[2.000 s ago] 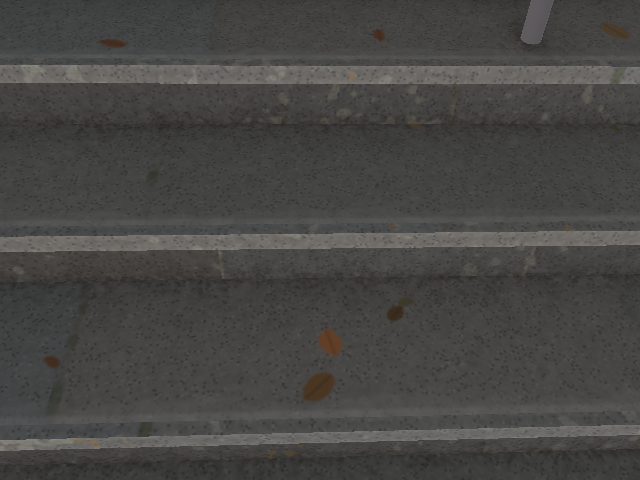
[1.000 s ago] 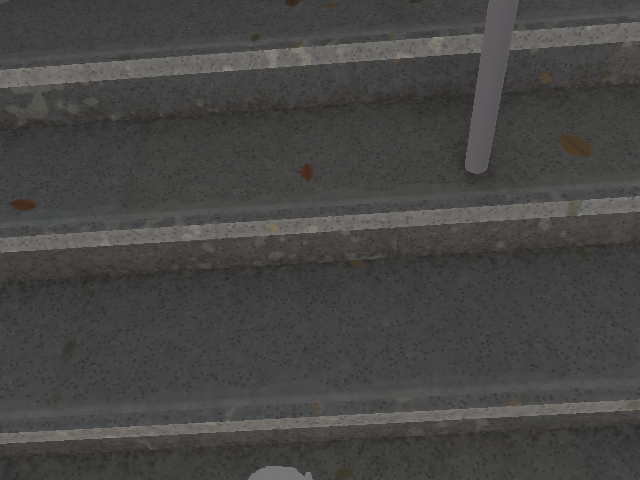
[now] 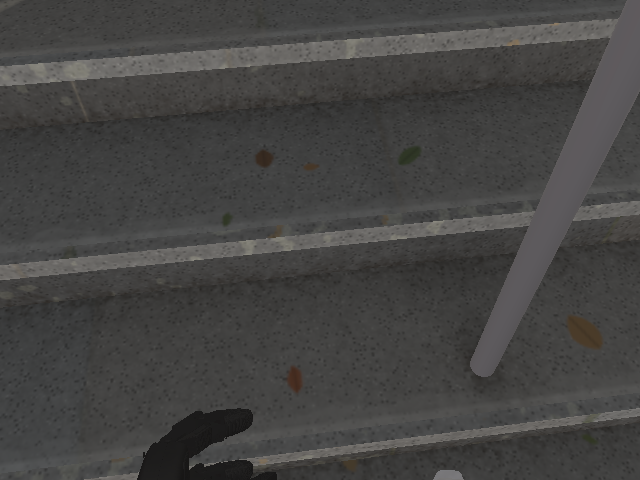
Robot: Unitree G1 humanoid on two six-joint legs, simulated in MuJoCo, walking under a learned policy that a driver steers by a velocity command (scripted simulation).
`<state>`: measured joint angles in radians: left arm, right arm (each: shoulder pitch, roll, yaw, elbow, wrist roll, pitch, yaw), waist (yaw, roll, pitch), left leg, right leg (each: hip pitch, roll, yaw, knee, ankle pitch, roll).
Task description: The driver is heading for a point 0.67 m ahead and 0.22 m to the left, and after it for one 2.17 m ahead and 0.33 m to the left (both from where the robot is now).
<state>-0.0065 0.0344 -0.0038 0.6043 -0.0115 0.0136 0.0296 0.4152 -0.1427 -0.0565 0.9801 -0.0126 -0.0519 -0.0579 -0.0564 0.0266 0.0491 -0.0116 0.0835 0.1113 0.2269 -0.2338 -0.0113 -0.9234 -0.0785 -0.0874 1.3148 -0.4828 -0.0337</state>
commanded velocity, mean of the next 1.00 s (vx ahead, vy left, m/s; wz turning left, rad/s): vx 0.08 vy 0.00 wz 0.45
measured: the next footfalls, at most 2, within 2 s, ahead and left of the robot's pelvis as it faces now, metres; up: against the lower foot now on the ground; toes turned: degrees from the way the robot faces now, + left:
left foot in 0.54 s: +0.03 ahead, +0.22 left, +0.12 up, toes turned +16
right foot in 0.94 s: -0.06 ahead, +0.07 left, +0.00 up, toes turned +22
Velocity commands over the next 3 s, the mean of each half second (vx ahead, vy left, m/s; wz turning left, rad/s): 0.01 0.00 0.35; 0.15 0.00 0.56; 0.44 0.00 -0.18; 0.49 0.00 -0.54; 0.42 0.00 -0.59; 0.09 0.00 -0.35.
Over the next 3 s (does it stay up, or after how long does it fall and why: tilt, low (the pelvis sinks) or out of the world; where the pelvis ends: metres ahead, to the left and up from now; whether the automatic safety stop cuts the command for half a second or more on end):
stays up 0.66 0.31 0.38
